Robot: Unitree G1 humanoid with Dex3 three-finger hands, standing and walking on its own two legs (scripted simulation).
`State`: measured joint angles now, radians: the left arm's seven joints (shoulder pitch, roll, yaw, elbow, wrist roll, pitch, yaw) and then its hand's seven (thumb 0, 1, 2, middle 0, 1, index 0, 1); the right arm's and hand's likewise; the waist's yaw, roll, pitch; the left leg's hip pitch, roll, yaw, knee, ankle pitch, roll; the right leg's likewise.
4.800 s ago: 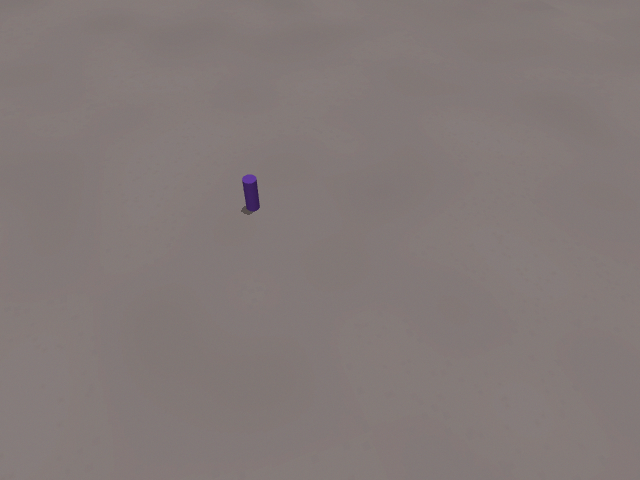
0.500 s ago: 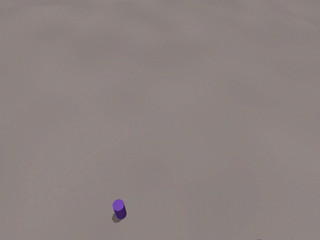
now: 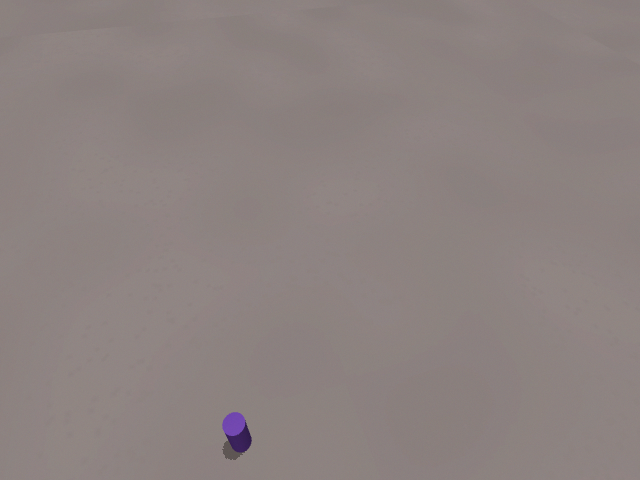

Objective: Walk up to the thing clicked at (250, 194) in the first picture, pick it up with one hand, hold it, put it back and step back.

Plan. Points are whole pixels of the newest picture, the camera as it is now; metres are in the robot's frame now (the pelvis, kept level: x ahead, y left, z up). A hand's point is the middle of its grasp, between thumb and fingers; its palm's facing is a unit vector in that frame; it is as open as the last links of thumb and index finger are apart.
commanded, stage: walk up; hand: left
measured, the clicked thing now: (237, 433) +0.38 +0.21 -0.70
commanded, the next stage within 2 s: stand in 0.44 s
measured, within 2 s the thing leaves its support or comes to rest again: neither
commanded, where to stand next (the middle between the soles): +0.06 +0.00 m, yaw +0 degrees
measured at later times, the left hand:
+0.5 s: hand out of the picture +0.10 +0.25 -0.15, palm faces -0.02 -0.94 -0.34, open 7.4 cm
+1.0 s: hand out of the picture +0.09 +0.24 -0.16, palm faces -0.02 -0.94 -0.34, open 7.4 cm
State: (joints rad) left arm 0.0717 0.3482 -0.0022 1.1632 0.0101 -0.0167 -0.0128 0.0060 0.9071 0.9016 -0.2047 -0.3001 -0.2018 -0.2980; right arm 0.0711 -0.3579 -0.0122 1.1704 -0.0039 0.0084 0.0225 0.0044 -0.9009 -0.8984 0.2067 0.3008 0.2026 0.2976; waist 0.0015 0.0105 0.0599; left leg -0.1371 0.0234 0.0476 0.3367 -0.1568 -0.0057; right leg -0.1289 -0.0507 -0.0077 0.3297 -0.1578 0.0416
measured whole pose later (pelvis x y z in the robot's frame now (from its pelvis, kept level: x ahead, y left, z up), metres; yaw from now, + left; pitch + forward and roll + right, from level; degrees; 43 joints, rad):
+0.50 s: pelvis +0.01 +0.00 +0.00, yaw +0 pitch -2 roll +0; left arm 0.07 0.35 0.01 1.15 0.01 -0.01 -0.01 0.01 0.91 0.90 -0.20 -0.30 -0.20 -0.30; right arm 0.08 -0.35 -0.01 1.15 -0.01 0.00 0.01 0.00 -0.90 -0.90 0.21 0.30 0.20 0.30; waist -0.01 0.01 0.05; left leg -0.12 0.03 0.05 0.33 -0.17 -0.01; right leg -0.12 -0.05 -0.01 0.33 -0.18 0.04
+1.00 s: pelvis +0.02 -0.01 +0.00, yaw +1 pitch -2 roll +0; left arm 0.10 0.35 0.00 1.14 0.01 -0.01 -0.01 0.01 0.91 0.90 -0.20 -0.30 -0.20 -0.30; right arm 0.08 -0.35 -0.01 1.15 -0.01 0.00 0.01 0.00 -0.90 -0.90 0.21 0.30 0.20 0.30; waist 0.00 0.01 0.06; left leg -0.11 0.04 0.03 0.31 -0.17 -0.03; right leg -0.10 -0.03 -0.03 0.31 -0.18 0.02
